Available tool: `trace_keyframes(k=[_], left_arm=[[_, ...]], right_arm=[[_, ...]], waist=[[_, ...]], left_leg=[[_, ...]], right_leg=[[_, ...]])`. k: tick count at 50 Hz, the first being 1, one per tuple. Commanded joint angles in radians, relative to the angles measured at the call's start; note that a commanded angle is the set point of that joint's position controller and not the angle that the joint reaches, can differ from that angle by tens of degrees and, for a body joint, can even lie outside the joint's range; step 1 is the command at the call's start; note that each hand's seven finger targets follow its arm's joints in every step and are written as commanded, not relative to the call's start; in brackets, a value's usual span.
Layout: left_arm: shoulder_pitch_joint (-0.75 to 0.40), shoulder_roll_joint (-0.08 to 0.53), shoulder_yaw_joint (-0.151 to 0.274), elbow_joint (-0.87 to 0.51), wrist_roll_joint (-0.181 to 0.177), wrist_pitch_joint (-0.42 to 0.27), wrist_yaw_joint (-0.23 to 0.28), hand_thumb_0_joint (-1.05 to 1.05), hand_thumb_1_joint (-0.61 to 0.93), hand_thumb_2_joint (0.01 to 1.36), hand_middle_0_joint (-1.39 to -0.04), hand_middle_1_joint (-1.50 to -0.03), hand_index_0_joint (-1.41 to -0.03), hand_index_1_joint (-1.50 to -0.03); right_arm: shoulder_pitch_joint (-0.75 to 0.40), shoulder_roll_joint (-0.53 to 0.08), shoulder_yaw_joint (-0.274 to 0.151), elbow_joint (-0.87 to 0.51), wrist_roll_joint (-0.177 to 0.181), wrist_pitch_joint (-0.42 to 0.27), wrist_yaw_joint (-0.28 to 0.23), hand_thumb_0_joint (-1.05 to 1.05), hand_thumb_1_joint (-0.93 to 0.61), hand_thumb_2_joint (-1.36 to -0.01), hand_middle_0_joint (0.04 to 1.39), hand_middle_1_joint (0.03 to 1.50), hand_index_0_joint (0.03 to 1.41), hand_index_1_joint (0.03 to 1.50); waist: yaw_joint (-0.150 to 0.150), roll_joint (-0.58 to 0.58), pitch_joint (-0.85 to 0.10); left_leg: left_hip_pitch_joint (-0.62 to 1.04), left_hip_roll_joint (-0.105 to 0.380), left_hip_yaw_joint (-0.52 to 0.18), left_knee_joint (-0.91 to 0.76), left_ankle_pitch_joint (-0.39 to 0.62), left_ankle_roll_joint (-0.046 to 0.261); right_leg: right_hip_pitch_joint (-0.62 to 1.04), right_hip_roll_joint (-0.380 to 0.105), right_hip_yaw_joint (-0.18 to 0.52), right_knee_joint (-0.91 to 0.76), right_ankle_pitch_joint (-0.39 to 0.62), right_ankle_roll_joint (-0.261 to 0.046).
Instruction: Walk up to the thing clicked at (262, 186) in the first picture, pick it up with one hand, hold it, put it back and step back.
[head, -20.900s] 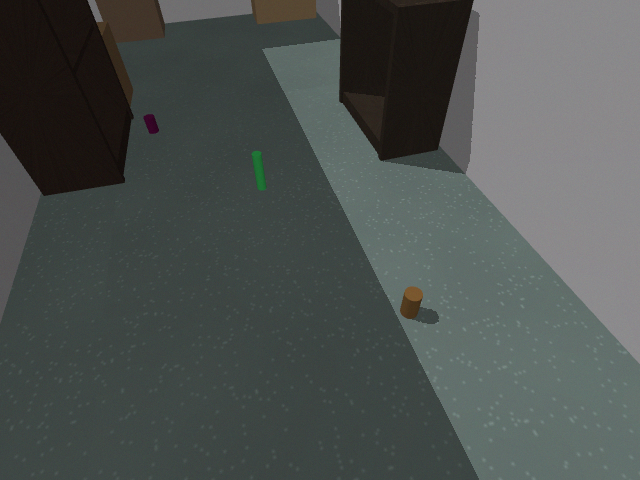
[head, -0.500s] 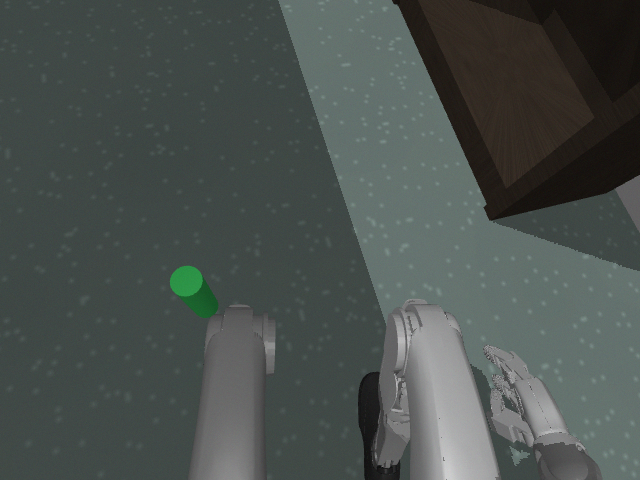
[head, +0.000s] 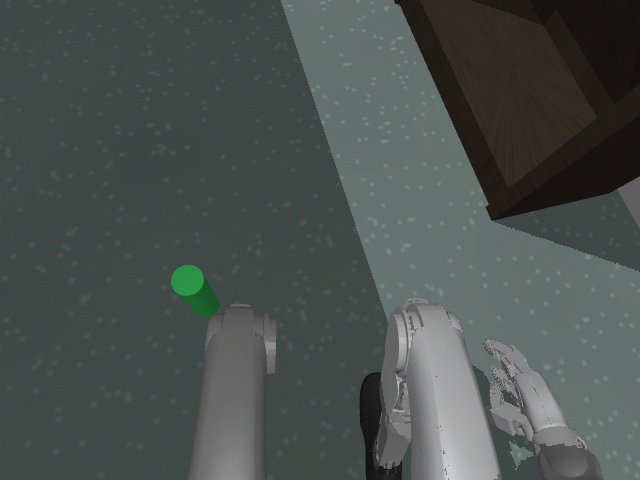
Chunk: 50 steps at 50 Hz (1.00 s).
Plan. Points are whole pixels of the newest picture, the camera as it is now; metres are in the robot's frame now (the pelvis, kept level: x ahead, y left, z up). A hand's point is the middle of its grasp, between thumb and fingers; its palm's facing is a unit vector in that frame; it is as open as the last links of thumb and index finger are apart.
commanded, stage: go down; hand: left
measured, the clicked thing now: (198, 294) +0.38 +0.21 -0.28
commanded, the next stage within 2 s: none
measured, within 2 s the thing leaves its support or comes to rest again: neither
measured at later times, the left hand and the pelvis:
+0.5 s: hand out of the picture +0.32 +0.38 +0.00, palm faces +0.02 -1.00 -0.07, open 17.2 cm; pelvis +0.00 +0.00 -0.01, yaw +0 degrees
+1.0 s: hand out of the picture +0.32 +0.38 +0.00, palm faces +0.02 -1.00 -0.05, open 17.2 cm; pelvis +0.00 +0.00 -0.01, yaw +0 degrees
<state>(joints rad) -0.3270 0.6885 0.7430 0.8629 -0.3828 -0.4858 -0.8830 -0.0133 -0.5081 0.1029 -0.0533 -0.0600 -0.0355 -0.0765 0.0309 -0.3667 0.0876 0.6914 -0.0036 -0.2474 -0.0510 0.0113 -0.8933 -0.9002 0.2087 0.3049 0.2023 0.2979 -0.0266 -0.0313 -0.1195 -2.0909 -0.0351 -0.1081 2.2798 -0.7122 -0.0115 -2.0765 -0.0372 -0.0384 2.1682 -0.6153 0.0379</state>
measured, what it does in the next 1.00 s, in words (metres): stands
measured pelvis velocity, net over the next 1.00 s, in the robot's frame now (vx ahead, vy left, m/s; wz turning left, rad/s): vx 0.00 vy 0.00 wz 0.00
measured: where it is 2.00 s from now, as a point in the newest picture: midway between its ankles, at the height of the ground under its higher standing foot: (311, 463)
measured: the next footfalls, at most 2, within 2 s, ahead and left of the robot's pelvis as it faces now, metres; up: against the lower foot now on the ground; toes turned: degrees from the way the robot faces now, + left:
none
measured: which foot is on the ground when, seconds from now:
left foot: down 0.00-1.00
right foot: down 0.00-1.00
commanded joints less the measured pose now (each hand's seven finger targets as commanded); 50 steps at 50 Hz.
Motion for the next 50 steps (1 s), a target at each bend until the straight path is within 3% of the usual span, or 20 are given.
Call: trace_keyframes(k=[1,3,5,7,8,9,12,15,16,17,19,26,30,35,37,38,42,43,46,50], left_arm=[[-0.13,0.392,0.108,-0.186,-0.052,-0.059,0.003,0.0,-0.527,0.1,-0.057,-0.071,-0.042,-0.081],[-0.106,0.371,0.095,-0.15,-0.054,-0.061,-0.002,0.0,-0.511,0.1,-0.055,-0.07,-0.042,-0.077],[-0.121,0.395,0.107,-0.156,-0.05,-0.066,-0.009,0.0,-0.481,0.113,-0.051,-0.073,-0.038,-0.08],[-0.096,0.359,0.088,-0.149,-0.055,-0.066,-0.021,0.0,-0.515,0.099,-0.058,-0.07,-0.044,-0.078],[-0.105,0.346,0.083,-0.142,-0.059,-0.066,-0.026,0.0,-0.482,0.113,-0.049,-0.072,-0.037,-0.078],[-0.116,0.366,0.098,-0.154,-0.06,-0.07,-0.029,0.0,-0.48,0.112,-0.05,-0.068,-0.035,-0.077],[-0.136,0.365,0.087,-0.146,-0.065,-0.077,-0.04,0.0,-0.481,0.097,-0.053,-0.068,-0.041,-0.072],[-0.152,0.374,0.097,-0.16,-0.065,-0.09,-0.045,0.0,-0.476,0.109,-0.051,-0.07,-0.038,-0.076],[-0.143,0.395,0.108,-0.165,-0.062,-0.09,-0.046,0.0,-0.485,0.103,-0.055,-0.07,-0.041,-0.076],[-0.14,0.371,0.087,-0.156,-0.059,-0.087,-0.047,0.0,-0.476,0.105,-0.054,-0.076,-0.042,-0.08],[-0.169,0.42,0.113,-0.182,-0.055,-0.088,-0.042,0.0,-0.47,0.109,-0.054,-0.069,-0.04,-0.076],[-0.111,0.409,0.108,-0.133,-0.06,-0.058,-0.039,0.0,-0.487,0.101,-0.059,-0.067,-0.043,-0.075],[-0.136,0.392,0.095,-0.118,-0.073,-0.061,-0.051,0.0,-0.494,0.089,-0.058,-0.061,-0.045,-0.067],[-0.147,0.364,0.077,-0.104,-0.073,-0.077,-0.063,0.0,-0.5,0.088,-0.061,-0.064,-0.049,-0.069],[-0.147,0.387,0.086,-0.131,-0.061,-0.08,-0.061,0.0,-0.487,0.087,-0.06,-0.068,-0.049,-0.071],[-0.165,0.373,0.073,-0.165,-0.06,-0.081,-0.06,0.0,-0.492,0.088,-0.06,-0.069,-0.05,-0.072],[-0.156,0.404,0.086,-0.239,-0.058,-0.07,-0.038,0.0,-0.477,0.101,-0.056,-0.068,-0.043,-0.072],[-0.135,0.417,0.105,-0.242,-0.062,-0.067,-0.034,0.0,-0.461,0.102,-0.055,-0.069,-0.043,-0.073],[-0.131,0.415,0.112,-0.211,-0.067,-0.06,-0.027,0.0,-0.465,0.099,-0.057,-0.066,-0.043,-0.072],[-0.103,0.355,0.087,-0.12,-0.073,-0.057,-0.039,0.0,-0.472,0.096,-0.058,-0.069,-0.046,-0.073]], right_arm=[[0.049,-0.226,-0.087,-0.081,0.009,-0.036,-0.016,0.0,-0.895,-0.903,0.2,0.3,0.199,0.3],[0.043,-0.23,-0.081,-0.078,0.009,-0.038,-0.016,0.0,-0.893,-0.902,0.2,0.3,0.2,0.3],[0.047,-0.232,-0.082,-0.075,0.008,-0.037,-0.017,0.0,-0.888,-0.902,0.2,0.3,0.2,0.3],[0.042,-0.233,-0.084,-0.077,0.01,-0.036,-0.017,0.0,-0.89,-0.902,0.2,0.3,0.2,0.3],[0.047,-0.236,-0.083,-0.075,0.009,-0.037,-0.015,0.0,-0.885,-0.901,0.2,0.3,0.2,0.3],[0.053,-0.237,-0.083,-0.075,0.008,-0.037,-0.015,0.0,-0.888,-0.902,0.2,0.3,0.2,0.3],[0.045,-0.238,-0.081,-0.073,0.01,-0.04,-0.015,0.0,-0.887,-0.9,0.2,0.3,0.2,0.3],[0.054,-0.246,-0.083,-0.066,0.004,-0.039,-0.016,0.0,-0.886,-0.901,0.2,0.3,0.2,0.3],[0.05,-0.245,-0.083,-0.067,0.002,-0.039,-0.017,0.0,-0.883,-0.9,0.2,0.3,0.2,0.3],[0.052,-0.251,-0.087,-0.066,0.002,-0.038,-0.017,0.0,-0.886,-0.9,0.2,0.3,0.2,0.3],[0.049,-0.243,-0.079,-0.066,0.001,-0.035,-0.017,0.0,-0.88,-0.899,0.2,0.3,0.2,0.3],[0.039,-0.242,-0.076,-0.074,0.009,-0.033,-0.015,0.0,-0.884,-0.9,0.2,0.3,0.2,0.3],[0.032,-0.244,-0.076,-0.082,0.014,-0.036,-0.015,0.0,-0.884,-0.899,0.2,0.3,0.2,0.3],[0.046,-0.249,-0.077,-0.071,0.007,-0.044,-0.015,0.0,-0.882,-0.898,0.2,0.3,0.2,0.3],[0.053,-0.253,-0.082,-0.068,0.002,-0.044,-0.015,0.0,-0.88,-0.898,0.2,0.3,0.2,0.3],[0.052,-0.254,-0.085,-0.072,0.001,-0.042,-0.016,0.0,-0.88,-0.898,0.2,0.3,0.2,0.3],[0.047,-0.256,-0.091,-0.08,0.008,-0.04,-0.018,0.0,-0.876,-0.897,0.2,0.3,0.2,0.3],[0.052,-0.257,-0.091,-0.074,0.008,-0.039,-0.018,0.0,-0.875,-0.897,0.2,0.3,0.2,0.3],[0.051,-0.252,-0.084,-0.068,0.015,-0.035,-0.019,0.0,-0.883,-0.899,0.2,0.3,0.2,0.3],[0.041,-0.238,-0.078,-0.072,0.012,-0.034,-0.017,0.0,-0.882,-0.899,0.2,0.3,0.2,0.3]], waist=[[0.039,0.179,-0.547],[0.032,0.179,-0.526],[0.034,0.199,-0.535],[0.038,0.202,-0.536],[0.023,0.209,-0.537],[0.031,0.214,-0.558],[0.015,0.199,-0.543],[0.017,0.22,-0.577],[0.031,0.221,-0.572],[0.018,0.221,-0.567],[0.032,0.224,-0.581],[0.043,0.205,-0.537],[0.019,0.183,-0.502],[0.004,0.182,-0.524],[0.016,0.209,-0.561],[0.016,0.237,-0.566],[0.039,0.266,-0.586],[0.05,0.274,-0.592],[0.041,0.252,-0.566],[0.026,0.187,-0.509]], left_leg=[[0.353,0.004,0.059,-0.352,0.056,0.043],[0.355,0.005,0.057,-0.348,0.068,0.042],[0.37,0.006,0.048,-0.351,0.082,0.037],[0.381,0.008,0.042,-0.358,0.085,0.035],[0.39,0.008,0.036,-0.357,0.095,0.033],[0.399,0.007,0.04,-0.35,0.113,0.032],[0.383,0.008,0.039,-0.337,0.109,0.035],[0.416,0.007,0.042,-0.32,0.157,0.03],[0.411,0.008,0.044,-0.326,0.145,0.03],[0.419,0.008,0.041,-0.325,0.136,0.03],[0.406,0.007,0.048,-0.327,0.121,0.032],[0.342,0.004,0.055,-0.345,0.041,0.041],[0.314,0.005,0.045,-0.337,0.023,0.044],[0.346,0.004,0.053,-0.299,0.108,0.041],[0.389,0.007,0.048,-0.308,0.127,0.034],[0.409,0.01,0.046,-0.32,0.114,0.031],[0.432,0.011,0.036,-0.363,0.049,0.03],[0.436,0.012,0.036,-0.364,0.059,0.028],[0.415,0.007,0.023,-0.357,0.087,0.029],[0.348,0.001,0.043,-0.32,0.115,0.037]], right_leg=[[0.312,0.033,-0.044,-0.199,0.004,-0.069],[0.296,0.034,-0.048,-0.188,0.016,-0.07],[0.285,0.033,-0.049,-0.176,0.025,-0.073],[0.274,0.032,-0.053,-0.17,0.03,-0.075],[0.267,0.031,-0.056,-0.162,0.039,-0.076],[0.28,0.031,-0.053,-0.162,0.05,-0.076],[0.276,0.031,-0.055,-0.161,0.044,-0.075],[0.271,0.029,-0.05,-0.146,0.078,-0.078],[0.279,0.03,-0.05,-0.149,0.065,-0.077],[0.26,0.03,-0.052,-0.148,0.062,-0.077],[0.288,0.029,-0.047,-0.153,0.052,-0.075],[0.291,0.036,-0.054,-0.167,-0.003,-0.071],[0.26,0.036,-0.058,-0.159,-0.014,-0.071],[0.27,0.034,-0.051,-0.155,0.048,-0.073],[0.269,0.032,-0.052,-0.143,0.059,-0.075],[0.259,0.032,-0.054,-0.146,0.052,-0.076],[0.246,0.034,-0.054,-0.15,0.011,-0.075],[0.258,0.033,-0.054,-0.147,0.018,-0.075],[0.231,0.031,-0.059,-0.13,0.036,-0.078],[0.248,0.033,-0.054,-0.146,0.049,-0.077]])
